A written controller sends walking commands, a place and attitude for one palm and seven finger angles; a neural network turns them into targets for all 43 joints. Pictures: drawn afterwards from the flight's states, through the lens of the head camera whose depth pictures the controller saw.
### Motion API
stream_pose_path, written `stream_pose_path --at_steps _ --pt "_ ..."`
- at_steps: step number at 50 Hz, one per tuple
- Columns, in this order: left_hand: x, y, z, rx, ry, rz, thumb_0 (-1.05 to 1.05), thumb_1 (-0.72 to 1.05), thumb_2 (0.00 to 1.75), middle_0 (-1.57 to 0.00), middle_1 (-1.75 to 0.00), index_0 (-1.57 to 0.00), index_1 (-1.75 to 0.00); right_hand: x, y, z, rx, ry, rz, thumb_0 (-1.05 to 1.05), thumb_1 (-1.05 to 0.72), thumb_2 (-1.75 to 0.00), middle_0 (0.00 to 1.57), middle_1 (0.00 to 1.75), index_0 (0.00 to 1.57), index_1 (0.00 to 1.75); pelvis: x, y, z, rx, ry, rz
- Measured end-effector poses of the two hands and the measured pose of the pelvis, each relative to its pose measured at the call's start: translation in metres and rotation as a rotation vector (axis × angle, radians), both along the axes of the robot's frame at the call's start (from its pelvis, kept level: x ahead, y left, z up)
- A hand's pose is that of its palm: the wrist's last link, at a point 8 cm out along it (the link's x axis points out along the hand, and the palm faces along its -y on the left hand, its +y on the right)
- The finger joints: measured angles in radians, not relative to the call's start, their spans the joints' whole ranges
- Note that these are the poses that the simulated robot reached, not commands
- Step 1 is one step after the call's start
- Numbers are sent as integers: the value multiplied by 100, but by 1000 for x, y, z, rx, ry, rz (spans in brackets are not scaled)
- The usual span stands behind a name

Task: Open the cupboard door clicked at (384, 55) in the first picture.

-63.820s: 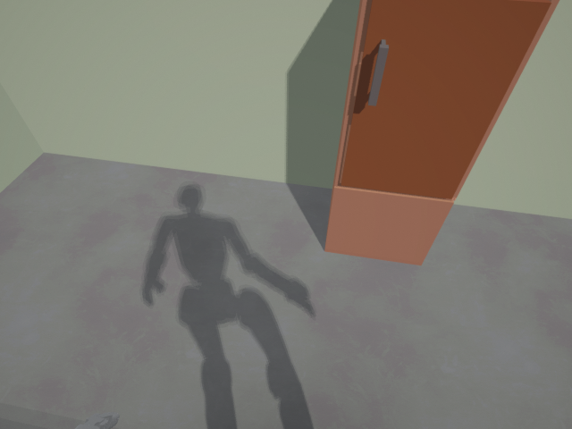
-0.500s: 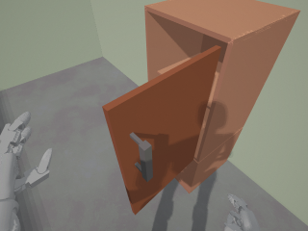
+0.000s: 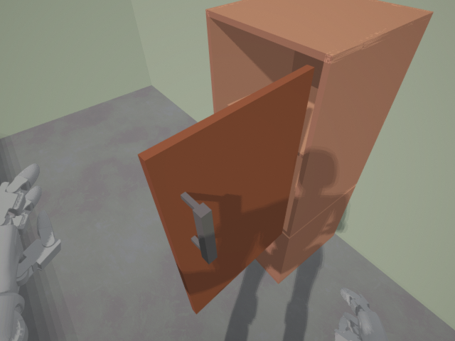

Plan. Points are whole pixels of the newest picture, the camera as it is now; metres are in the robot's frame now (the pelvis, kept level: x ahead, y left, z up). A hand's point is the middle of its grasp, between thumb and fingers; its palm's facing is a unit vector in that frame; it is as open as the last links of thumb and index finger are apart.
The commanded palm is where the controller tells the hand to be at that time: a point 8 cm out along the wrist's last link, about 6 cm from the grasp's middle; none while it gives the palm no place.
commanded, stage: step back with the hand held close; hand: left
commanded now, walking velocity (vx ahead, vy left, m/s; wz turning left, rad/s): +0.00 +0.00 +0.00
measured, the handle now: (198, 228) +0.28 +0.10 +0.07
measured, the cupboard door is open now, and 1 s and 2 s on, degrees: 95 95 95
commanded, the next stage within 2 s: stop stepping back and stand still in 1.14 s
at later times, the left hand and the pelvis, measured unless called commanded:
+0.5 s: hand (34, 263) +0.16 +0.28 +0.15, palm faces +0.32 -0.79 -0.53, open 7.4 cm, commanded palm +0.10 +0.32 +0.17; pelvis -0.05 +0.03 -0.01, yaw -2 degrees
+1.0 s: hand out of the picture +0.05 +0.31 +0.17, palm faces +0.44 -0.77 -0.47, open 7.4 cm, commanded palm -0.01 +0.34 +0.17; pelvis -0.15 +0.04 -0.01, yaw +0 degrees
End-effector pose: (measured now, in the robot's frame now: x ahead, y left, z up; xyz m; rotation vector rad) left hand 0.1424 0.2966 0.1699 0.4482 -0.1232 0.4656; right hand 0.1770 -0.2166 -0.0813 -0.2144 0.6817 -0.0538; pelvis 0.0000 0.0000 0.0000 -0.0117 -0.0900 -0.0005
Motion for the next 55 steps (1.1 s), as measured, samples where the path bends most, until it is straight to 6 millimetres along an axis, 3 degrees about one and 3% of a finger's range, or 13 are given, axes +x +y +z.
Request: stream_pose_path --at_steps 9,14,19,30,37,42,50,55 --pt "9 2 3 66 13 -43 1 89 90 -21 -30 -21 -30 -10 -8 2 -7 24 -46 1 -90 -89 20 30 21 30 -10 0 -1 -9 61 -17" --pt "13 -2 -9 71 79 -119 1 89 90 -21 -30 -21 -30 -27 -16 2 -35 51 -109 1 -90 -89 20 30 21 30 -20 9 -2 -3 87 -34" --pt "4 3 -8 111 84 -172 1 89 90 -21 -30 -22 -30 -50 -18 4 -62 75 -162 1 -91 -89 20 30 20 30 -33 17 -6 1 94 -41" --pt "-52 27 8 197 -47 -104 1 89 90 -21 -30 -22 -30 -91 6 -4 -55 41 -117 1 -91 -89 20 30 20 30 -71 29 -17 2 80 -4" --pt "-87 27 -8 126 -36 -47 1 89 90 -21 -30 -21 -30 -114 18 -17 -21 71 -63 1 -90 -89 21 30 21 30 -101 26 -19 -15 90 5" --pt "-100 25 -11 97 -71 -118 1 89 90 -21 -30 -21 -30 -135 19 -11 -66 74 -75 1 -90 -89 21 30 21 30 -117 34 -21 -23 78 7" --pt "-131 47 16 184 -137 -105 1 89 90 -21 -30 -22 -30 -169 29 7 -67 13 -81 1 -90 -89 20 30 21 30 -155 38 -11 -55 85 -11" --pt "-156 39 10 120 -109 -94 1 89 90 -21 -30 -21 -30 -193 30 9 -37 5 -72 1 -90 -89 21 30 21 30 -180 34 -8 -58 126 -35"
